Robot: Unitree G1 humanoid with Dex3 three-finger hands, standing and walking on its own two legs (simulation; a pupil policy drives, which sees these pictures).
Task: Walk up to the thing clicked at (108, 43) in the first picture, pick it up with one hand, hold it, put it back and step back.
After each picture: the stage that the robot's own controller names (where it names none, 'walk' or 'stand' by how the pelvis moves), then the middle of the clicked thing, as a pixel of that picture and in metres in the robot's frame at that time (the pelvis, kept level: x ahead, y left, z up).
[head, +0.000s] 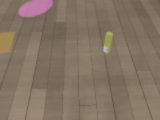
stand; (107, 42) +1.25 -0.25 -0.65
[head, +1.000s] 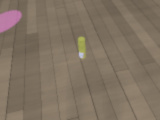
walk; (81, 48) +1.15 +0.11 -0.63
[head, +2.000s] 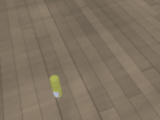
walk; (56, 86) +0.69 +0.27 -0.64
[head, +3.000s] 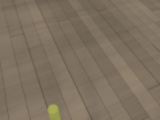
walk; (54, 115) +0.43 +0.17 -0.64
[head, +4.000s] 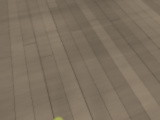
stand; out of the picture +0.38 +0.18 -0.65
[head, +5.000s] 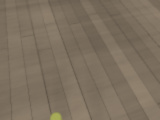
stand; out of the picture +0.37 +0.16 -0.64
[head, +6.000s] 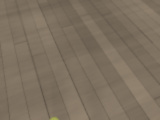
stand; out of the picture +0.35 +0.19 -0.65
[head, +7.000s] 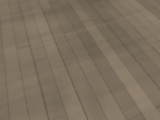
stand; out of the picture +0.33 +0.19 -0.66
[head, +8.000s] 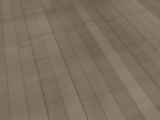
stand; out of the picture +0.34 +0.19 -0.66
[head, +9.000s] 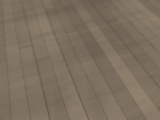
stand; out of the picture +0.33 +0.19 -0.66
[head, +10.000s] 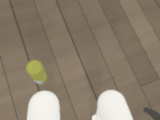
go down; (38, 73) +0.40 +0.19 -0.37
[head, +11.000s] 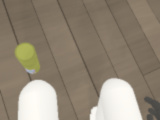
go down; (29, 60) +0.42 +0.21 -0.28
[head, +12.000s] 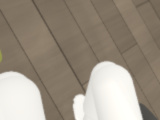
close in; out of the picture +0.41 +0.24 -0.17
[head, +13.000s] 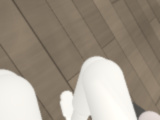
close; out of the picture +0.41 +0.26 -0.16
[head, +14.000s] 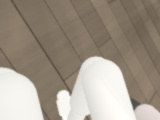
lift; out of the picture +0.40 +0.26 -0.16
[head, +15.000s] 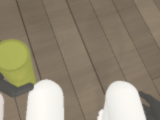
lift; (20, 72) +0.32 +0.21 -0.02
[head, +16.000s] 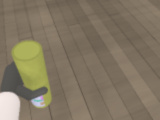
hold; (35, 79) +0.32 +0.16 +0.08
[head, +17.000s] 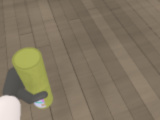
hold; (36, 83) +0.31 +0.16 +0.05
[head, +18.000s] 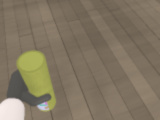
hold; (40, 85) +0.31 +0.15 +0.04
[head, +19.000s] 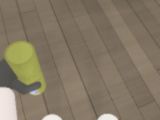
crouch; (30, 73) +0.35 +0.17 -0.02
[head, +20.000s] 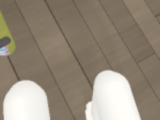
lower; out of the picture +0.47 +0.22 -0.04
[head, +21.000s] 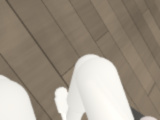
lower; out of the picture +0.43 +0.26 -0.17
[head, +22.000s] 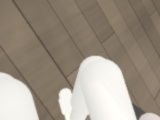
lower; out of the picture +0.41 +0.26 -0.16
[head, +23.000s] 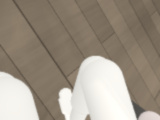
lower; out of the picture +0.41 +0.27 -0.16
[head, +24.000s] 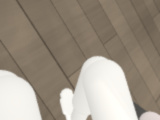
lower; out of the picture +0.41 +0.26 -0.16
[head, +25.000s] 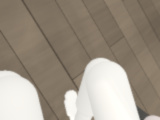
open; out of the picture +0.41 +0.24 -0.17
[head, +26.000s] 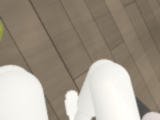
stand; out of the picture +0.40 +0.24 -0.17
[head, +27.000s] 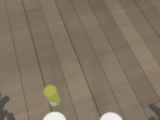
stand; (52, 96) +0.39 +0.17 -0.48
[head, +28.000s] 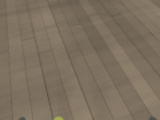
stand; out of the picture +0.36 +0.16 -0.60
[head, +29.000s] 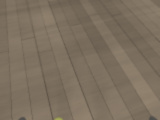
stand; out of the picture +0.35 +0.15 -0.60
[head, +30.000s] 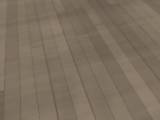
stand; out of the picture +0.37 +0.15 -0.65
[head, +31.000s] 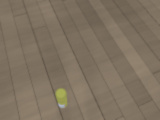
walk; (61, 98) +0.44 +0.12 -0.64
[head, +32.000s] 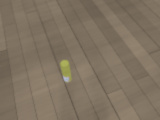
walk; (66, 71) +0.74 +0.18 -0.63
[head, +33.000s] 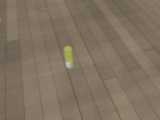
stand; (68, 57) +1.01 +0.17 -0.64
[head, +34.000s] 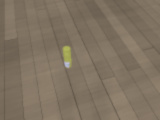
stand; (67, 57) +1.00 +0.17 -0.66
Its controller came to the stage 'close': yes
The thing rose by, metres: 0.68
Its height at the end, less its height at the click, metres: +0.00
